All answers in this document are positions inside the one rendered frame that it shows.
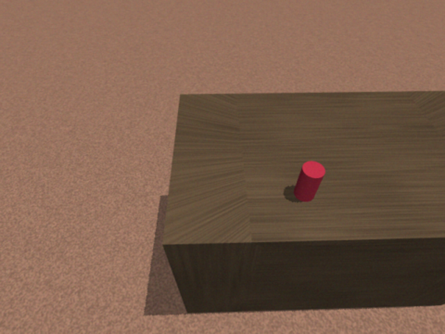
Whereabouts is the can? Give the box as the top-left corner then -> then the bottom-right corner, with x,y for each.
294,161 -> 325,202

